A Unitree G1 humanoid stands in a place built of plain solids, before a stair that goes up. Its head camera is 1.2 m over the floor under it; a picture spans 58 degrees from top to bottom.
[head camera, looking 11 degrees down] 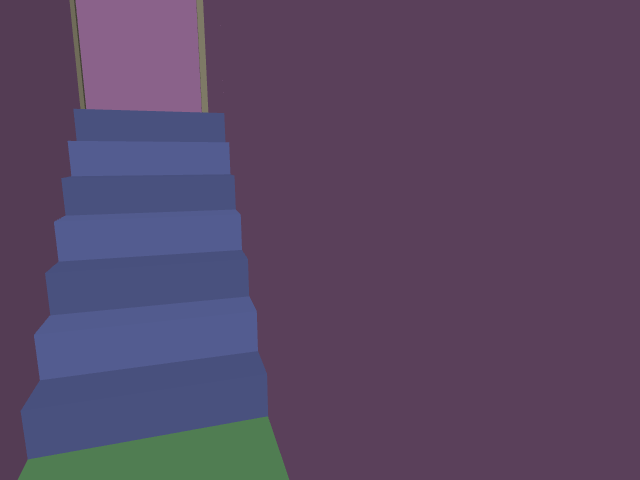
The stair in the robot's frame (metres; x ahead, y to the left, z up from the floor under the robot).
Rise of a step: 0.21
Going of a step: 0.25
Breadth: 0.98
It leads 18 degrees to the left of straight ahead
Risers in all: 7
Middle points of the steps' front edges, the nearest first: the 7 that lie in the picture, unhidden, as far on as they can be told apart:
1.69 0.71 0.22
1.93 0.78 0.43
2.16 0.86 0.65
2.40 0.93 0.86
2.64 1.01 1.08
2.88 1.08 1.29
3.11 1.16 1.51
